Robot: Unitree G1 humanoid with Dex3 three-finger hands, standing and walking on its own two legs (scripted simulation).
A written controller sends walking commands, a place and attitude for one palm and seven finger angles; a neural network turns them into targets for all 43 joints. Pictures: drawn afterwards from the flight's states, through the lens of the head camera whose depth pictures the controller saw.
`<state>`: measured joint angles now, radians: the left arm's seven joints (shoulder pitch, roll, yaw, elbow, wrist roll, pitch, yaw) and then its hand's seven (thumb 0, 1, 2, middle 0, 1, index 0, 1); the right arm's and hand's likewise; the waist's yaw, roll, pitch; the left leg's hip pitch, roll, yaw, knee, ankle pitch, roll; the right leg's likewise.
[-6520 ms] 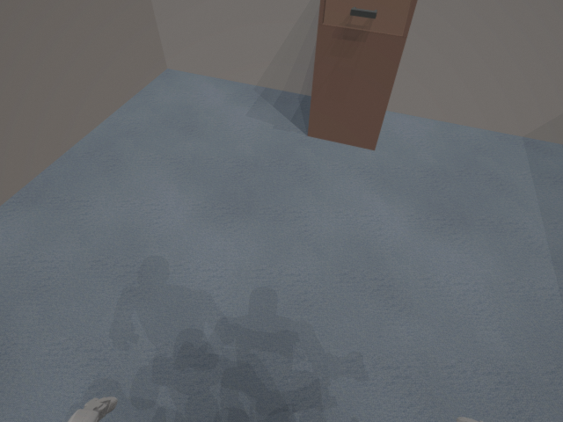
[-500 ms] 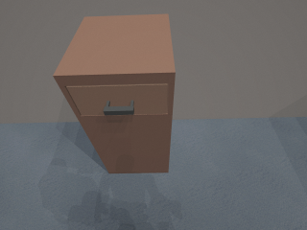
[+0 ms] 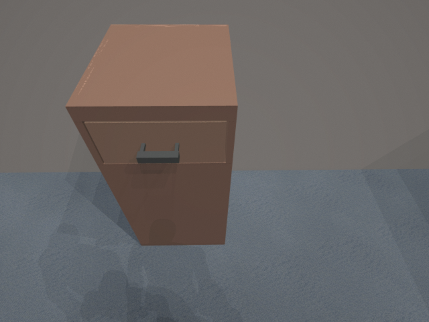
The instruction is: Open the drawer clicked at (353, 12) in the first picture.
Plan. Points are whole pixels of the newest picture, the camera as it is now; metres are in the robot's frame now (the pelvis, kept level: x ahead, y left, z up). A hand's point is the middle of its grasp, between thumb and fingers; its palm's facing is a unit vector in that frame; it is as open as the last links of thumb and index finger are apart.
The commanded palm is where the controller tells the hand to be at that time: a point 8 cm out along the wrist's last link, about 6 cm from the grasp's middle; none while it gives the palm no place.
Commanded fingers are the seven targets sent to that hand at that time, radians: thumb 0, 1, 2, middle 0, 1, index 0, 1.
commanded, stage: look again from close up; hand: left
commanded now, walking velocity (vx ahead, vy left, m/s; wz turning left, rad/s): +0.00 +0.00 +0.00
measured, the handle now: (159, 151) +0.53 +0.18 -0.05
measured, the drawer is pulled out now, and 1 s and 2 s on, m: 0.00 0.00 0.00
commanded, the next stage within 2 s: shuffle to correct the standing spot in 0.42 s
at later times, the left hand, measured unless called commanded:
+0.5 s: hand out of the picture -0.02 +0.22 -0.19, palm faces +0.03 -0.98 -0.17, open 7.4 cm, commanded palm none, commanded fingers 0.00 0.90 0.90 -0.20 -0.30 -0.20 -0.30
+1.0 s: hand out of the picture -0.05 +0.15 -0.19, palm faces +0.11 -0.98 -0.13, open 7.4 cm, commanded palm none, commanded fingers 0.00 0.90 0.90 -0.20 -0.30 -0.20 -0.30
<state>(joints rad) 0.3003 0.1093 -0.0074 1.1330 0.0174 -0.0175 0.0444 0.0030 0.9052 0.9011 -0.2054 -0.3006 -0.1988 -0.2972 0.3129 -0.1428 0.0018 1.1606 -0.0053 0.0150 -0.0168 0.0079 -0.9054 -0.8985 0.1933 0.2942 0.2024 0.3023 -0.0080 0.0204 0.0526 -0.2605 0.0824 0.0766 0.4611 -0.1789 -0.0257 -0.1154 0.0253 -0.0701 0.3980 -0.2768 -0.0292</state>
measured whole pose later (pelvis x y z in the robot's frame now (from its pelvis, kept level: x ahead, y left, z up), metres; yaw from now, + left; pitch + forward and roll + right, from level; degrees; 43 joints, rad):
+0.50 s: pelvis -0.01 +0.05 -0.01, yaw +1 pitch -1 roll -1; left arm 0.32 0.18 0.00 1.04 0.02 0.01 0.03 0.00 0.91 0.90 -0.20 -0.30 -0.20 -0.30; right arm 0.29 -0.16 0.01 1.04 -0.01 0.00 -0.01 0.01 -0.92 -0.90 0.20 0.29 0.20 0.30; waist 0.00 -0.03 0.01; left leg -0.29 0.00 0.08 0.51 -0.21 0.05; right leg -0.16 -0.05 -0.05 0.49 -0.30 0.04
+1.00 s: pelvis -0.01 -0.01 -0.01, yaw +3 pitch +0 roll -2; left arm 0.41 0.14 0.03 1.02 0.04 0.02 0.02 0.00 0.90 0.90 -0.20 -0.30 -0.20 -0.30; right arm 0.34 -0.15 -0.02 1.06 -0.02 0.03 -0.02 0.01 -0.90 -0.90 0.19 0.29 0.20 0.30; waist 0.01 -0.03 -0.03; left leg -0.40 0.06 0.08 0.78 -0.41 0.05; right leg -0.16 0.03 -0.15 0.45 -0.30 -0.06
